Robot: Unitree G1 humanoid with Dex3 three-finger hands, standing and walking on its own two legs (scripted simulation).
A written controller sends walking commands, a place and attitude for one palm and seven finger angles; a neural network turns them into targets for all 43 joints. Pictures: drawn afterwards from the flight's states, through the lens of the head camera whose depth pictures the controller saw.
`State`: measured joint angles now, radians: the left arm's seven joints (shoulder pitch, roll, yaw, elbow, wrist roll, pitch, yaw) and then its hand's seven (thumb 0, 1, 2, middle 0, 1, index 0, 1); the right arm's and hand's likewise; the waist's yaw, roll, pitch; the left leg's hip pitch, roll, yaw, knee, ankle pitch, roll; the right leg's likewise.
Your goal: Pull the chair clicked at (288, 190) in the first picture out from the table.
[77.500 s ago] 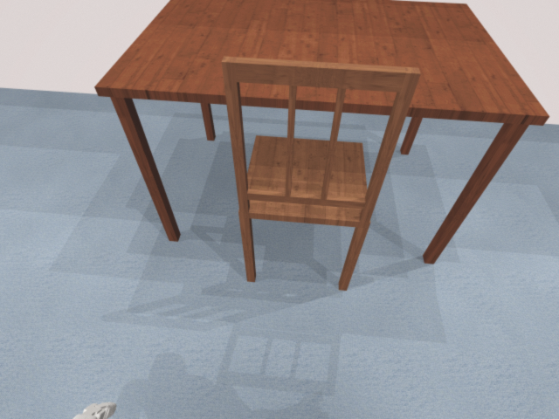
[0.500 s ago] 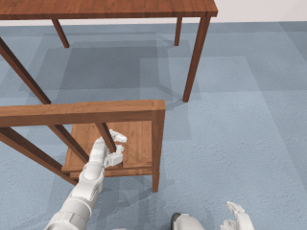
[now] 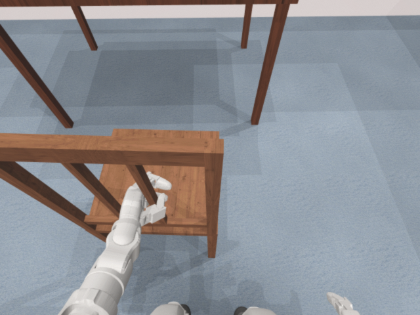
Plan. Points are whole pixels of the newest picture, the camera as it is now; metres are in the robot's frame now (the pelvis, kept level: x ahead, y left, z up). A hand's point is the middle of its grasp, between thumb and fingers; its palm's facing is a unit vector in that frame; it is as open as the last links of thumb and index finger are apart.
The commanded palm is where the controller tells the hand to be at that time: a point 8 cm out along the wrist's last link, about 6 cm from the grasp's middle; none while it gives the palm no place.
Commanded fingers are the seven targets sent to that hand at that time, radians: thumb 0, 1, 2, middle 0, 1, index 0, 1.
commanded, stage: step backward, pulling the chair out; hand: left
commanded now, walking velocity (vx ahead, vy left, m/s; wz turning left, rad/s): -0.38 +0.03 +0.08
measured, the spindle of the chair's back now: (104, 196) +0.35 +0.24 -0.07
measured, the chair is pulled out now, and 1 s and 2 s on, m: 0.58 0.70 0.70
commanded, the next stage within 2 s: stop walking, hand still on the chair in 0.42 s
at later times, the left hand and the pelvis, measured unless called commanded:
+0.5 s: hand (156, 249) +0.24 +0.11 -0.07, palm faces -0.06 -0.99 -0.16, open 4.9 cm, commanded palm +0.23 +0.17 -0.06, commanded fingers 0.00 0.90 0.90 -0.50 -1.45 -0.50 -1.45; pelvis -0.08 +0.00 +0.00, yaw -1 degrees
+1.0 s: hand (157, 267) +0.20 +0.11 -0.06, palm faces -0.13 -0.98 -0.15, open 4.9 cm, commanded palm +0.20 +0.16 -0.04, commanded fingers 0.00 0.90 0.90 -0.50 -1.45 -0.50 -1.45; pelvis -0.07 +0.02 +0.00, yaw +0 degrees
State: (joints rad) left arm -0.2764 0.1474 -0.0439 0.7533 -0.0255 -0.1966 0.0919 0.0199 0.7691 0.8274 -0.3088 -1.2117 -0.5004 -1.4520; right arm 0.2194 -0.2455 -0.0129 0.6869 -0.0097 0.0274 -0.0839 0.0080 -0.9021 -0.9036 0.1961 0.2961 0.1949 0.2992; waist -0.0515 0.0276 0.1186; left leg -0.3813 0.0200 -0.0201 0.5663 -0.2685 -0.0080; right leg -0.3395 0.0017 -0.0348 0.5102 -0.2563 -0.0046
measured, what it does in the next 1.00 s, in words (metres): steps on the spot: left foot, then right foot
